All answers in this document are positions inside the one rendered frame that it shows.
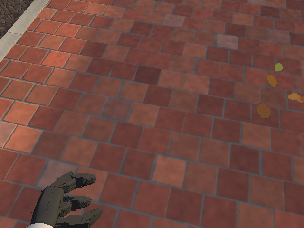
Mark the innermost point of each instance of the left robot hand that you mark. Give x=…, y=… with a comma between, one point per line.
x=53, y=205

